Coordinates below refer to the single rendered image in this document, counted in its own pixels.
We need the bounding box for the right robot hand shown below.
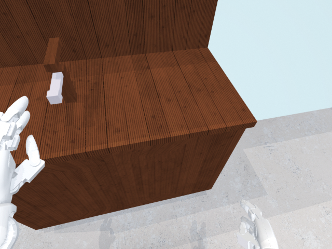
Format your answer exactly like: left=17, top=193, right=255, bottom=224
left=237, top=199, right=279, bottom=249

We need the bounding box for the robot left forearm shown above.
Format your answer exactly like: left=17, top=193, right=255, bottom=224
left=0, top=203, right=20, bottom=249

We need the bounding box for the left robot hand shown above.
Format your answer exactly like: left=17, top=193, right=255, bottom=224
left=0, top=96, right=45, bottom=204

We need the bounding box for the tap lever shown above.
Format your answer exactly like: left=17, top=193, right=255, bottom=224
left=46, top=72, right=63, bottom=104

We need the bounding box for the counter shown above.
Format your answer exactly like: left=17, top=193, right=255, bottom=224
left=0, top=0, right=257, bottom=230

